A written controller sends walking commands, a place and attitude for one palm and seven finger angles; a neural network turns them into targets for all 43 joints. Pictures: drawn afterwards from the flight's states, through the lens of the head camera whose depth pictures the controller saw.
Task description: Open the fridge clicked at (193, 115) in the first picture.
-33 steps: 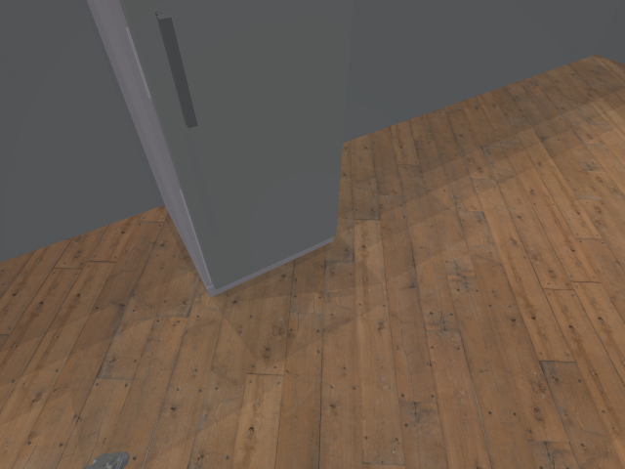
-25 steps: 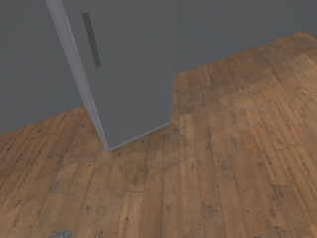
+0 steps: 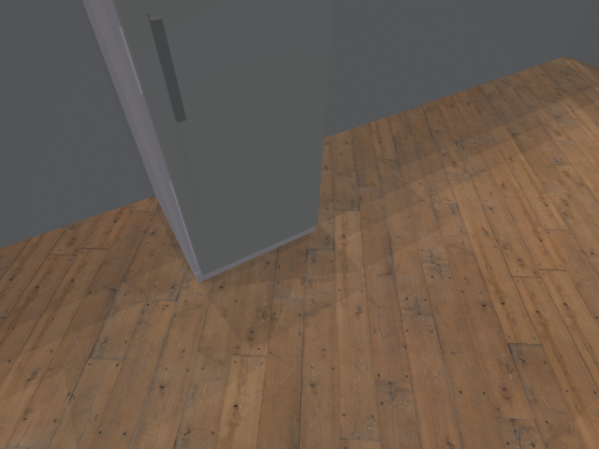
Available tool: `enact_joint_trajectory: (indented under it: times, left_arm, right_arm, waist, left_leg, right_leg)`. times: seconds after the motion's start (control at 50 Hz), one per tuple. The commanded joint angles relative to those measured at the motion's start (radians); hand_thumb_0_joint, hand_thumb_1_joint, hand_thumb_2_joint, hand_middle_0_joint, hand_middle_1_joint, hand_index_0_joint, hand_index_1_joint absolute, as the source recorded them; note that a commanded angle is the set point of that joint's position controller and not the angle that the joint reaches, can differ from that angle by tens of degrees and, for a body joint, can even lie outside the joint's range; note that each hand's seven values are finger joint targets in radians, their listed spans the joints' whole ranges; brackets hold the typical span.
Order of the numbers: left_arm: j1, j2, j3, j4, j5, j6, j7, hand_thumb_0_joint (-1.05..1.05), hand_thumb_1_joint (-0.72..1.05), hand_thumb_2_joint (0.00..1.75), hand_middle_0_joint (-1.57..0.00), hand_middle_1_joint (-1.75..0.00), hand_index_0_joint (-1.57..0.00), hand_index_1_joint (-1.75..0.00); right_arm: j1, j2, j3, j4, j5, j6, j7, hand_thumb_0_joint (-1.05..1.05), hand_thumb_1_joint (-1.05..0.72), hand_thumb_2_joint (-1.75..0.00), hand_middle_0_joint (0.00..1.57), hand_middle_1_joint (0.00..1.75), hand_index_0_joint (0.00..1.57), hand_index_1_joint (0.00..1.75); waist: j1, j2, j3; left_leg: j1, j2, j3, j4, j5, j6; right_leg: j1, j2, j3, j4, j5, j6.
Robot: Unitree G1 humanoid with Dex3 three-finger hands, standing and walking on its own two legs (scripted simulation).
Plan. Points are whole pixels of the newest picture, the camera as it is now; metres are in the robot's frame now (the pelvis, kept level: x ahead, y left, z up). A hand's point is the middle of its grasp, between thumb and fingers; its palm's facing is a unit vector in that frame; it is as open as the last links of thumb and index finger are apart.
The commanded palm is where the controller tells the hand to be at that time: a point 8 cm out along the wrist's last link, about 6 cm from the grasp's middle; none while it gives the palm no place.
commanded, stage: stand and wait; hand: left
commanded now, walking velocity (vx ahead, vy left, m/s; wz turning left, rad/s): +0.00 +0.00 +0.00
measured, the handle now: (166, 70) +0.84 +0.36 +0.11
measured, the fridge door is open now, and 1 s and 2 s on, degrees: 0 0 0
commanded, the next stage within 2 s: look at it before walking up in 0.20 s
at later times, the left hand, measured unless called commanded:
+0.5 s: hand out of the picture +0.07 +0.25 -0.15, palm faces -0.03 -0.94 -0.34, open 7.4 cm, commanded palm none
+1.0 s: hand out of the picture +0.08 +0.25 -0.15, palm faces -0.03 -0.94 -0.35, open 7.4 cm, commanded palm none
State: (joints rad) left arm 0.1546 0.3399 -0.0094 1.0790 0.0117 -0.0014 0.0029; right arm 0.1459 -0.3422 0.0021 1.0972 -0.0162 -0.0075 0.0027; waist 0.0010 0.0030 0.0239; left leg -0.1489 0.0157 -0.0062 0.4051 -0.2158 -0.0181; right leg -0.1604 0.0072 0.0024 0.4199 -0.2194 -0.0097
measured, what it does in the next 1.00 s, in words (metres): stands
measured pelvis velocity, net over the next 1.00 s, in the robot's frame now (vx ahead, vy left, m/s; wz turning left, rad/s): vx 0.00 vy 0.00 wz -0.03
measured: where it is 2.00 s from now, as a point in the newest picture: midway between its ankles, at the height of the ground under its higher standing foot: outside the picture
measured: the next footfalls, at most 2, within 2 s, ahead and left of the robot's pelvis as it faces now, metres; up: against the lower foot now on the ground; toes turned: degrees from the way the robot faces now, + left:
left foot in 1.84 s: +0.22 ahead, +0.07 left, +0.00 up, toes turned -27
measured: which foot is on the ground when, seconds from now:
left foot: down 0.00-1.00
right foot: down 0.00-1.00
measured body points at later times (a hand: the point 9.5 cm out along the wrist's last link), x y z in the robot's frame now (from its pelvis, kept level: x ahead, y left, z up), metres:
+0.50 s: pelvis +0.00 +0.00 +0.00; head -0.01 +0.00 +0.45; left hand +0.07 +0.30 -0.13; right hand +0.07 -0.29 -0.13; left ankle +0.00 +0.13 -0.74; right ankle +0.01 -0.11 -0.74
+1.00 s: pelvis +0.00 +0.00 +0.00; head +0.00 +0.00 +0.45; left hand +0.08 +0.30 -0.13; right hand +0.08 -0.29 -0.13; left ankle +0.00 +0.13 -0.74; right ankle +0.01 -0.11 -0.74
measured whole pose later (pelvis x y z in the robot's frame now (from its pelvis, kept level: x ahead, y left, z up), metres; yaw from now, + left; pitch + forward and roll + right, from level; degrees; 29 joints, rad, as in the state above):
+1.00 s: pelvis +0.00 +0.00 +0.00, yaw -2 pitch -2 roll +0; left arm 0.15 0.33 0.00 1.08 0.01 0.01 0.01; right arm 0.12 -0.33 0.00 1.10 -0.02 -0.01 -0.01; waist 0.01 0.00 0.03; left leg -0.14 0.02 0.02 0.38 -0.21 -0.02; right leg -0.16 0.01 0.03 0.40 -0.20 -0.01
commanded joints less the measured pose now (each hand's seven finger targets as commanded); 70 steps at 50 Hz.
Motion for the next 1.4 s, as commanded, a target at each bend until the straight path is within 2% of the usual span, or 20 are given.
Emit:
enact_joint_trajectory:
  times: [0.0, 0.12, 0.4, 0.62, 0.76, 0.88, 0.9, 0.96, 1.0, 1.12, 1.18, 1.2, 1.22, 1.24, 1.26, 1.28, 1.3, 1.32, 1.34, 1.38]
  left_arm:
    - [-0.059, 0.209, 0.042, -0.067, -0.002, -0.024, 0.008, 0.00, 0.90, 0.90, -0.20, -0.30, -0.20, -0.30]
    - [-0.059, 0.211, 0.043, -0.064, -0.001, -0.023, 0.007, 0.00, 0.90, 0.90, -0.20, -0.30, -0.20, -0.30]
    - [-0.061, 0.205, 0.042, -0.058, 0.000, -0.026, 0.008, 0.00, 0.90, 0.90, -0.20, -0.30, -0.20, -0.30]
    - [-0.057, 0.205, 0.042, -0.055, 0.002, -0.023, 0.008, 0.00, 0.90, 0.90, -0.20, -0.30, -0.20, -0.30]
    - [-0.054, 0.207, 0.043, -0.053, 0.000, -0.028, 0.009, 0.00, 0.90, 0.90, -0.20, -0.30, -0.20, -0.30]
    - [-0.057, 0.211, 0.043, -0.053, 0.000, -0.027, 0.009, 0.00, 0.90, 0.90, -0.20, -0.30, -0.20, -0.30]
    - [-0.057, 0.204, 0.045, -0.058, 0.001, -0.020, 0.008, 0.00, 0.90, 0.90, -0.20, -0.30, -0.20, -0.30]
    - [0.005, 0.103, 0.035, -0.062, 0.001, 0.012, 0.013, 0.00, 0.90, 0.90, -0.20, -0.30, -0.20, -0.30]
    - [0.018, 0.105, 0.043, -0.084, 0.003, 0.024, 0.011, 0.00, 0.90, 0.90, -0.20, -0.30, -0.20, -0.30]
    - [0.056, 0.079, 0.065, -0.152, 0.008, 0.041, -0.004, 0.00, 0.90, 0.90, -0.20, -0.30, -0.20, -0.30]
    - [0.105, 0.038, 0.074, -0.175, 0.007, 0.049, -0.012, 0.00, 0.90, 0.90, -0.20, -0.30, -0.20, -0.30]
    - [0.141, 0.033, 0.080, -0.172, 0.007, 0.047, -0.016, 0.00, 0.90, 0.90, -0.20, -0.30, -0.20, -0.30]
    - [0.188, 0.034, 0.085, -0.166, 0.010, 0.043, -0.022, 0.00, 0.90, 0.90, -0.20, -0.30, -0.20, -0.30]
    - [0.247, 0.047, 0.096, -0.153, 0.017, 0.035, -0.025, 0.00, 0.90, 0.90, -0.20, -0.30, -0.20, -0.30]
    - [0.282, 0.155, 0.117, -0.155, 0.034, 0.016, -0.013, 0.00, 0.90, 0.90, -0.20, -0.30, -0.20, -0.30]
    - [0.302, 0.178, 0.119, -0.170, 0.016, 0.016, 0.004, 0.00, 0.90, 0.90, -0.20, -0.30, -0.20, -0.30]
    - [0.232, 0.154, 0.120, -0.186, 0.010, 0.010, 0.011, 0.00, 0.90, 0.90, -0.20, -0.30, -0.20, -0.30]
    - [0.199, 0.119, 0.113, -0.191, 0.009, 0.002, 0.013, 0.00, 0.90, 0.90, -0.20, -0.30, -0.20, -0.30]
    - [0.169, 0.095, 0.105, -0.197, 0.008, -0.009, 0.009, 0.00, 0.90, 0.90, -0.20, -0.30, -0.20, -0.30]
    - [0.178, 0.068, 0.103, -0.195, 0.005, -0.031, 0.004, 0.00, 0.90, 0.90, -0.20, -0.30, -0.20, -0.30]
  right_arm:
    - [-0.064, -0.196, -0.040, -0.068, 0.005, -0.022, -0.016, 0.00, -0.90, -0.90, 0.20, 0.30, 0.20, 0.30]
    - [-0.053, -0.198, -0.039, -0.060, 0.005, -0.023, -0.015, 0.00, -0.90, -0.90, 0.20, 0.30, 0.20, 0.30]
    - [-0.051, -0.199, -0.039, -0.051, 0.007, -0.028, -0.016, 0.00, -0.90, -0.90, 0.20, 0.30, 0.20, 0.30]
    - [-0.061, -0.201, -0.039, -0.047, 0.007, -0.026, -0.016, 0.00, -0.90, -0.90, 0.20, 0.30, 0.20, 0.30]
    - [-0.064, -0.203, -0.039, -0.048, 0.008, -0.029, -0.016, 0.00, -0.90, -0.90, 0.20, 0.30, 0.20, 0.30]
    - [-0.069, -0.207, -0.040, -0.048, 0.007, -0.027, -0.019, 0.00, -0.90, -0.90, 0.20, 0.30, 0.20, 0.30]
    - [-0.063, -0.198, -0.042, -0.049, 0.006, -0.025, -0.021, 0.00, -0.90, -0.90, 0.20, 0.30, 0.20, 0.30]
    - [0.008, -0.083, -0.029, -0.053, 0.005, -0.004, -0.027, 0.00, -0.90, -0.90, 0.20, 0.30, 0.20, 0.30]
    - [0.022, -0.095, -0.041, -0.077, 0.004, 0.006, -0.032, 0.00, -0.90, -0.90, 0.20, 0.30, 0.20, 0.30]
    - [0.001, -0.122, -0.079, -0.154, 0.002, 0.019, -0.035, 0.00, -0.90, -0.90, 0.20, 0.30, 0.20, 0.30]
    - [-0.045, -0.121, -0.092, -0.189, -0.001, 0.013, -0.031, 0.00, -0.90, -0.90, 0.20, 0.30, 0.20, 0.30]
    - [-0.061, -0.117, -0.094, -0.201, -0.003, 0.013, -0.027, 0.00, -0.90, -0.90, 0.20, 0.30, 0.20, 0.30]
    - [-0.074, -0.116, -0.094, -0.211, -0.003, 0.015, -0.024, 0.00, -0.90, -0.90, 0.20, 0.30, 0.20, 0.30]
    - [-0.091, -0.095, -0.092, -0.221, -0.005, 0.023, -0.018, 0.00, -0.90, -0.90, 0.20, 0.30, 0.20, 0.30]
    - [-0.073, 0.000, -0.075, -0.251, 0.003, 0.032, -0.011, 0.00, -0.90, -0.90, 0.20, 0.30, 0.20, 0.30]
    - [-0.131, -0.014, -0.072, -0.287, -0.003, 0.028, -0.009, 0.00, -0.90, -0.90, 0.20, 0.30, 0.20, 0.30]
    - [-0.123, -0.043, -0.082, -0.279, -0.003, 0.028, -0.003, 0.00, -0.90, -0.90, 0.20, 0.30, 0.20, 0.30]
    - [-0.113, -0.041, -0.085, -0.263, -0.002, 0.022, 0.001, 0.00, -0.90, -0.90, 0.20, 0.30, 0.20, 0.30]
    - [-0.066, -0.031, -0.087, -0.247, -0.007, 0.015, 0.006, 0.00, -0.90, -0.90, 0.20, 0.30, 0.20, 0.30]
    - [-0.018, -0.010, -0.089, -0.224, -0.012, 0.007, 0.011, 0.00, -0.90, -0.90, 0.20, 0.30, 0.20, 0.30]
  waist:
    - [-0.001, -0.013, -0.019]
    - [-0.001, -0.006, -0.022]
    - [-0.002, -0.009, -0.051]
    - [0.000, -0.001, -0.023]
    - [-0.001, -0.009, -0.064]
    - [-0.002, -0.002, -0.042]
    - [-0.004, 0.000, -0.029]
    - [-0.009, -0.009, -0.040]
    - [-0.011, -0.007, -0.031]
    - [0.002, 0.085, -0.028]
    - [0.033, 0.195, -0.026]
    - [0.048, 0.199, -0.048]
    - [0.071, 0.148, -0.071]
    - [0.111, 0.032, -0.042]
    - [0.118, -0.375, -0.015]
    - [0.133, -0.368, 0.049]
    - [0.089, -0.301, 0.123]
    - [0.064, -0.202, 0.138]
    - [0.027, -0.116, 0.100]
    - [0.010, -0.078, 0.012]
  left_leg:
    - [-0.005, 0.093, -0.084, -0.079, 0.063, 0.042]
    - [-0.010, 0.095, -0.092, -0.089, 0.052, 0.043]
    - [0.012, 0.103, -0.094, -0.096, 0.115, 0.043]
    - [0.010, 0.104, -0.096, -0.110, 0.088, 0.044]
    - [0.041, 0.106, -0.087, -0.098, 0.153, 0.043]
    - [0.049, 0.109, -0.075, -0.100, 0.145, 0.039]
    - [0.050, 0.112, -0.065, -0.087, 0.140, 0.037]
    - [0.055, 0.121, -0.017, -0.027, 0.159, 0.022]
    - [0.052, 0.133, -0.005, -0.002, 0.146, 0.025]
    - [-0.014, 0.235, -0.041, -0.002, 0.051, 0.079]
    - [-0.057, 0.331, -0.049, -0.018, 0.150, 0.147]
    - [-0.090, 0.341, -0.026, 0.009, 0.085, 0.146]
    - [-0.145, 0.322, -0.001, 0.076, -0.056, 0.124]
    - [-0.272, 0.245, 0.054, 0.237, -0.239, 0.069]
    - [-0.513, 0.051, 0.178, 0.601, -0.457, -0.029]
    - [-0.564, 0.004, 0.036, 0.741, -0.427, -0.025]
    - [-0.544, 0.045, -0.042, 0.771, -0.283, -0.011]
    - [-0.525, 0.063, -0.031, 0.787, -0.218, -0.011]
    - [-0.496, 0.073, -0.040, 0.773, -0.149, -0.015]
    - [-0.466, 0.072, -0.021, 0.736, -0.066, -0.029]
  right_leg:
    - [-0.030, -0.125, 0.123, -0.109, 0.034, -0.026]
    - [-0.028, -0.121, 0.126, -0.118, 0.004, -0.025]
    - [0.002, -0.122, 0.113, -0.105, 0.097, -0.021]
    - [-0.015, -0.119, 0.112, -0.116, 0.071, -0.017]
    - [0.015, -0.127, 0.108, -0.108, 0.154, -0.019]
    - [-0.003, -0.120, 0.119, -0.110, 0.164, -0.021]
    - [-0.023, -0.117, 0.124, -0.098, 0.175, -0.021]
    - [-0.064, -0.108, 0.138, -0.032, 0.246, -0.009]
    - [-0.109, -0.096, 0.147, 0.013, 0.260, -0.012]
    - [-0.204, -0.022, 0.112, 0.227, 0.138, 0.001]
    - [-0.204, -0.007, 0.019, 0.403, -0.199, 0.022]
    - [-0.149, -0.026, 0.013, 0.397, -0.231, 0.020]
    - [-0.070, -0.028, 0.017, 0.331, -0.226, 0.012]
    - [0.026, -0.037, 0.085, 0.159, -0.188, -0.009]
    - [0.078, -0.262, 0.542, -0.125, -0.348, -0.101]
    - [-0.040, -0.339, 0.778, -0.312, -0.449, -0.140]
    - [-0.125, -0.297, 0.731, -0.353, -0.558, -0.121]
    - [-0.147, -0.274, 0.712, -0.332, -0.526, -0.122]
    - [-0.128, -0.244, 0.621, -0.279, -0.453, -0.128]
    - [-0.046, -0.194, 0.499, -0.240, -0.311, -0.141]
